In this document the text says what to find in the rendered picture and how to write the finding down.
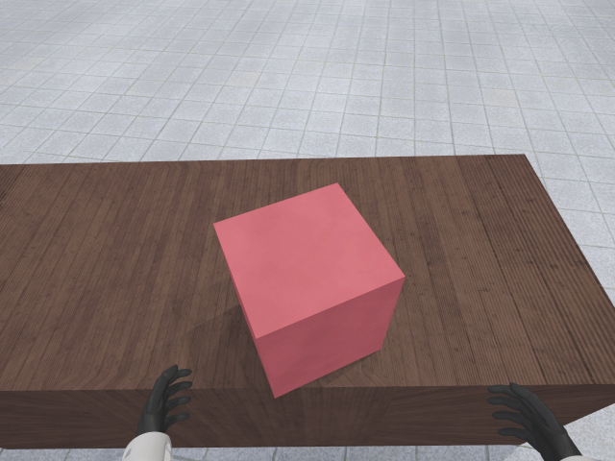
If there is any pedestal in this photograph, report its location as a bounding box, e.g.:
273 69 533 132
0 154 615 449

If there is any left robot forearm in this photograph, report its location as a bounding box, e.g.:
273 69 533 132
122 432 174 461

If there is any left robot hand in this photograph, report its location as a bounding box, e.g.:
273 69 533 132
135 364 192 437

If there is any right robot hand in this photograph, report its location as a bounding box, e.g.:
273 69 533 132
487 382 582 461

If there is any carton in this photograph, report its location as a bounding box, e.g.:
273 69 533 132
213 183 406 398

